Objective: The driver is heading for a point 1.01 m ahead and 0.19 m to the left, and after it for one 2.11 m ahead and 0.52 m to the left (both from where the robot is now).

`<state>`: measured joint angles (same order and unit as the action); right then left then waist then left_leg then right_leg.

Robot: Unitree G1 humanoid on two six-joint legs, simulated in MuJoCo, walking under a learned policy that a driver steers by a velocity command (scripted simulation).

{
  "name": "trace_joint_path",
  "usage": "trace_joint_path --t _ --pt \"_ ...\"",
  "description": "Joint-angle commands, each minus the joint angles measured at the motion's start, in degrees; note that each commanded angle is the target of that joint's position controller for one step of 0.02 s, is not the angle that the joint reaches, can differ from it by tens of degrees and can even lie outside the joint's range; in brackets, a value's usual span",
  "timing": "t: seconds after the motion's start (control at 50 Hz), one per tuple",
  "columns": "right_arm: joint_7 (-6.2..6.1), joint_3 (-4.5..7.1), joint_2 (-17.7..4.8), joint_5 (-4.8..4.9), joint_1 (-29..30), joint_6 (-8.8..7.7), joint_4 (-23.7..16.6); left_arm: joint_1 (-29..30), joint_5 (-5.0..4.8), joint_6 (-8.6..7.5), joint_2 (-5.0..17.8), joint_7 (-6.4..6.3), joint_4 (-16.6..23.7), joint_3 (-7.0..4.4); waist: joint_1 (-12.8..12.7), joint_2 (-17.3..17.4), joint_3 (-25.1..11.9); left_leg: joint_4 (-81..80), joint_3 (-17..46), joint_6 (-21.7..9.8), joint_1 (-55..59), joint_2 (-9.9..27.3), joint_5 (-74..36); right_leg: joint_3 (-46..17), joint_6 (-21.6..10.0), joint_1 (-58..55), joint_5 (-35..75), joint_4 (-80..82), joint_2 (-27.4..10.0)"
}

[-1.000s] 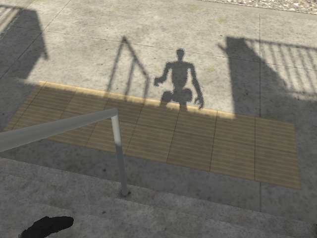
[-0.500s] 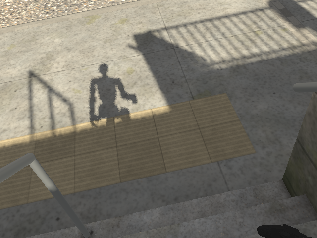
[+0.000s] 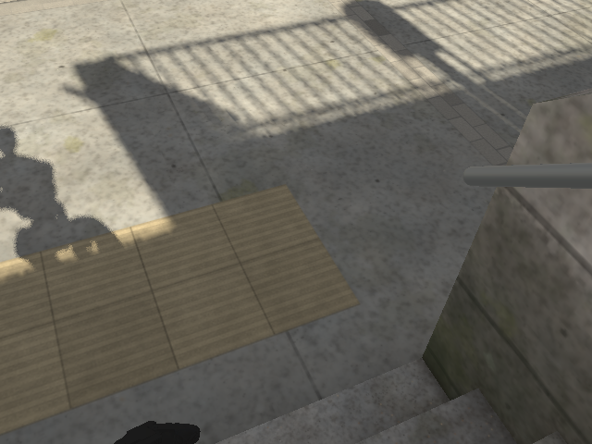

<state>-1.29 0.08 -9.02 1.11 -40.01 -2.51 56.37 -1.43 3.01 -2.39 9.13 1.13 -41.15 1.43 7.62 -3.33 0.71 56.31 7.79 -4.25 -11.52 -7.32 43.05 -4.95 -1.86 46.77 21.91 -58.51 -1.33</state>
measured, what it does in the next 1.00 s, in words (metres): goes down, turning left: right foot 0.21 m lower, then left foot 0.20 m lower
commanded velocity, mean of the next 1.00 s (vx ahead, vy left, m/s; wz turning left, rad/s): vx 1.00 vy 0.00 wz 0.40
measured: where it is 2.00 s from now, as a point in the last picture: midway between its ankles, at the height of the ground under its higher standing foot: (150, 360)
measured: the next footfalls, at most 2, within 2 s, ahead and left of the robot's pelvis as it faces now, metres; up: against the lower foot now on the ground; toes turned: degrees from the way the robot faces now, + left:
right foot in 0.14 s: +0.21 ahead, -0.14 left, -0.21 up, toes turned +9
left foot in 0.50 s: +0.38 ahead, +0.10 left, -0.41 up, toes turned +23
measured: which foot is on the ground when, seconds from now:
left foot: down 0.00-0.14, up 0.16-0.48, down 0.50-0.82, up 0.84-1.00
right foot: up 0.00-0.12, down 0.14-0.48, up 0.50-0.82, down 0.84-1.00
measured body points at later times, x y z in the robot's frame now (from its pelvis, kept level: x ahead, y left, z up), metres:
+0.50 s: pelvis +0.35 +0.04 -0.30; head +0.32 +0.04 +0.15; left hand +0.19 +0.26 -0.45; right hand +0.56 -0.18 -0.40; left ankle +0.39 +0.10 -1.00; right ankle +0.21 -0.13 -0.81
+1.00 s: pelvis +0.68 +0.16 -0.61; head +0.66 +0.16 -0.16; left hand +0.42 +0.28 -0.74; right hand +0.95 +0.07 -0.69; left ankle +0.71 +0.33 -1.20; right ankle +0.61 +0.05 -1.28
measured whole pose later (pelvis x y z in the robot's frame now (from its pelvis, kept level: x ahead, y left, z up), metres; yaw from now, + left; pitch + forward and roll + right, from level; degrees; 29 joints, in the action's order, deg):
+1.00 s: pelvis +0.68 +0.16 -0.61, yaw +22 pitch -2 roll -2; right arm 0.2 -0.3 -9.0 -4.4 -1.6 -4.7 48.2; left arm -39.2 1.8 -3.0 9.3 -0.9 -65.0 -0.8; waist -5.5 1.4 -1.6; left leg 82.3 4.9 -0.9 -48.4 1.5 10.4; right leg -3.6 -6.2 12.1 -38.6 -52.9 9.9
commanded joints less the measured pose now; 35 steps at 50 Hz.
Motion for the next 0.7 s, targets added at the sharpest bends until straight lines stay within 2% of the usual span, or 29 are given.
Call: trace_joint_path --t 0.02,0.06,0.08,0.1,0.12,0.14,0.16,0.18,0.2,0.22,0.24,0.26,0.3,0.32,0.36,0.38,0.4,0.44,0.46,0.48,0.5,0.52,0.54,0.56,0.58,0.6,0.62,0.66,0.7 --pt "-0.56 2.54 -9.98 -0.28 10.77 -0.22 -8.16 9.51 -1.93 -1.49 3.08 0.85 4.38 -1.69 -0.25 7.34 2.16 -8.90 16.15 -10.39 -12.43 3.91 -24.95 3.11 1.17 -18.64 9.29 21.89 3.15" --pt "0.33 2.10 -7.97 -2.44 4.71 0.45 -5.17 7.28 -4.12 -1.17 2.26 -0.09 4.18 -2.34 3.45 10.73 4.27 -4.69 16.68 -9.94 -9.07 3.07 -31.66 4.32 1.94 -25.32 0.38 31.88 4.56" --pt "0.08 2.08 -7.35 -2.61 5.45 0.79 -4.30 1.65 -3.63 -1.40 2.57 -0.59 1.78 -2.85 1.72 12.10 4.07 1.63 17.87 -10.00 -8.22 3.93 -36.28 0.19 0.88 -28.75 3.50 29.57 2.51" --pt "-0.35 2.46 -8.23 -3.18 11.06 0.98 -4.37 -11.18 -3.53 -1.11 4.69 -1.40 -1.92 -4.51 -5.73 14.49 0.19 15.61 15.59 -10.49 -12.64 5.27 -40.31 1.40 0.38 -40.27 6.17 26.36 0.75" --pt "0.47 2.81 -9.41 -2.18 12.21 0.84 -4.42 -21.45 -2.60 -1.23 6.45 -1.60 -5.38 -5.41 -11.38 9.66 -3.73 27.42 11.50 -9.29 -14.76 2.88 -49.08 3.84 0.03 -50.29 7.24 28.77 1.44" --pt "0.18 3.59 -10.03 -1.43 11.60 0.42 -4.32 -24.66 -1.47 -1.88 7.57 -1.39 -7.42 -5.97 -12.88 2.61 -0.86 42.64 11.64 -7.77 -21.35 -0.01 -36.96 -6.29 -1.79 -57.18 7.64 46.43 -5.32" --pt "-0.43 4.11 -9.50 -1.82 14.06 0.90 -4.81 -27.99 -1.83 -0.81 9.82 -0.92 -7.28 -6.82 -15.65 -1.32 2.11 57.77 5.40 -8.01 -31.24 -5.28 -0.03 -4.66 -2.89 -61.90 13.01 41.80 -10.32" --pt "-0.91 2.74 -3.53 1.10 2.85 0.82 -7.62 -23.79 0.03 -0.91 9.32 0.08 -6.84 -5.14 -4.19 -11.37 -5.64 58.90 3.73 -6.45 -47.58 -0.03 4.99 -8.10 -2.72 -79.26 46.80 11.97 -21.17" --pt "-1.48 2.65 -5.45 -0.56 3.14 1.08 -4.84 -27.52 -1.76 -1.12 7.88 0.75 -7.13 -5.31 -7.92 -6.17 -8.94 52.66 2.16 -5.92 -50.91 5.51 -0.36 -9.47 -3.84 -77.86 35.49 14.33 -22.68" --pt "-1.59 3.27 -6.00 -3.03 8.56 1.74 -4.82 -28.69 -2.86 -1.70 8.46 0.84 -7.99 -5.90 -9.98 -4.47 -4.78 54.07 0.29 -5.37 -51.54 6.90 -5.31 -10.94 -6.94 -67.72 21.30 17.03 -21.92" --pt "-1.05 4.31 -8.91 -3.83 14.08 1.89 -5.57 -24.42 -2.24 -2.02 4.33 0.74 -6.85 -4.41 -8.66 4.37 -0.06 43.10 -1.81 -5.33 -47.20 8.60 -15.29 -5.09 -3.49 -51.39 1.26 21.89 -14.79" --pt "-1.20 3.71 -5.63 -4.87 16.13 2.05 -8.16 -24.08 -2.91 -3.88 6.84 0.54 -7.84 -4.85 -7.36 -10.52 2.18 39.99 0.64 -5.44 -48.77 10.31 -22.29 -9.55 -6.11 -45.60 10.71 16.61 -20.28" --pt "-0.16 3.16 -4.68 -5.24 23.52 3.26 -11.12 -20.90 -2.86 -4.91 6.24 -0.29 -10.42 -4.41 -6.06 -5.50 8.62 14.79 1.66 -0.20 -35.75 12.05 -42.31 -7.55 -6.50 -21.06 -10.14 21.78 -20.88" --pt "0.79 3.56 -5.52 -5.47 20.45 3.41 -7.53 -19.73 -2.01 -4.72 9.58 -0.81 -10.41 -5.08 -4.93 -5.06 6.45 18.82 -3.80 -0.10 -30.93 9.63 -46.36 -5.67 -5.43 -18.87 -20.37 18.29 -18.44" --pt "2.49 3.76 -5.00 -3.95 25.40 1.35 -9.87 -16.78 -3.17 -6.51 3.75 -2.68 -10.07 -3.12 -3.75 -1.83 7.32 0.97 -3.81 -2.74 -26.15 8.03 -73.36 4.72 -0.43 -12.47 -36.64 9.89 -12.18" --pt "3.88 2.60 -2.65 -2.11 25.31 0.13 -10.85 -13.83 -3.93 -7.30 3.79 -3.22 -9.76 -2.96 -0.30 2.70 4.32 -8.78 -7.98 -2.28 -5.07 7.62 -92.68 12.81 1.82 0.95 -47.89 11.08 -9.47" --pt "4.40 2.42 -1.78 -0.44 24.53 0.46 -10.52 -12.01 -3.20 -6.85 7.75 -3.28 -9.95 -3.78 -0.32 -0.27 3.38 -8.53 -12.39 -1.02 2.16 5.51 -89.14 12.82 0.86 1.91 -49.72 11.03 -10.27" --pt "3.31 4.00 -6.58 -1.56 11.95 2.45 -6.31 -7.46 -2.57 -6.55 12.35 -2.46 -9.94 -5.18 4.92 -6.01 -0.25 0.27 -17.45 -2.78 12.30 3.57 -82.03 14.86 1.61 -2.04 -33.42 -2.38 -12.00" --pt "1.67 5.08 -10.41 -2.20 6.44 3.68 -3.38 -11.55 -2.40 -5.34 12.08 -1.75 -11.21 -5.27 4.41 -4.38 -1.65 -0.74 -21.86 -5.14 15.41 0.98 -69.95 19.04 2.44 -9.34 -7.47 -13.57 -11.26" --pt "0.65 6.90 -14.63 -2.95 -5.65 3.93 -1.94 -8.04 -1.22 -4.63 14.46 -2.29 -10.63 -5.58 11.51 -3.78 -4.46 -7.33 -15.65 -10.40 25.84 5.55 -63.71 16.94 2.46 -5.91 1.58 -36.87 -13.29" --pt "1.89 7.70 -16.46 -3.08 -1.22 3.84 -3.16 -9.58 0.81 -1.31 12.93 -3.17 -11.80 -6.31 12.61 7.49 4.53 -31.44 -3.04 -15.07 16.54 9.72 -44.30 15.64 0.76 -6.24 -30.48 -62.08 -4.14" --pt "2.90 5.86 -13.92 -1.65 4.80 3.59 -3.79 -6.22 2.21 0.21 6.93 -4.11 -9.69 -4.71 9.90 17.18 12.82 -25.71 -3.34 -12.32 12.89 10.38 -67.00 14.61 -1.98 4.93 -66.69 -76.69 2.62" --pt "2.67 3.64 -15.12 0.06 8.35 2.40 -3.40 -13.34 2.43 -0.21 3.27 -3.64 -1.39 -2.87 -5.47 21.74 9.21 -6.53 4.73 -9.59 18.72 10.96 -102.70 9.48 -2.35 20.57 -62.30 -63.59 0.53" --pt "2.56 4.60 -15.11 0.86 3.35 1.79 -0.62 -17.68 3.53 -0.93 7.11 -2.49 -4.74 -3.59 -4.19 9.85 2.37 -9.92 13.34 -11.02 21.75 13.73 -80.44 4.05 -3.00 21.60 -61.77 -52.75 -3.43" --pt "2.03 4.80 -15.54 0.11 3.76 1.39 -0.68 -21.94 3.36 -1.40 8.19 -1.94 -7.45 -4.24 -5.93 4.65 0.07 -11.20 20.65 -14.78 14.40 16.94 -61.40 1.00 -1.98 19.80 -69.14 -50.66 -3.68" --pt "1.72 3.28 -12.94 -0.24 8.44 0.37 -0.60 -23.58 3.34 -1.29 8.51 -2.09 -10.15 -4.50 -9.89 -1.19 -0.09 -12.54 17.44 -12.02 8.46 15.45 -57.09 1.06 -0.38 16.95 -51.67 -39.37 -3.87" --pt "1.14 3.35 -14.66 -1.14 13.31 -0.71 -2.47 -19.47 1.64 -1.02 4.64 -2.32 -5.51 -2.83 -12.88 8.55 0.54 -20.08 25.86 -15.42 -11.28 22.33 -56.51 3.17 3.63 6.36 -37.74 -20.78 -3.52" --pt "1.26 3.23 -13.75 -2.72 17.27 -2.43 -1.84 -19.52 1.19 0.14 6.48 -3.01 -10.18 -3.39 -12.65 8.58 2.38 -13.87 23.56 -14.04 -25.99 19.02 -49.85 4.45 4.68 -9.24 -23.23 -22.71 -2.60" --pt "0.09 1.69 -6.96 -0.61 22.06 -3.96 -2.52 -11.83 -0.87 -0.86 7.45 -1.52 -6.97 -3.29 -13.14 2.20 3.27 -5.91 8.37 -7.51 -33.58 9.40 -16.93 5.31 2.60 -19.24 8.03 4.74 -1.19"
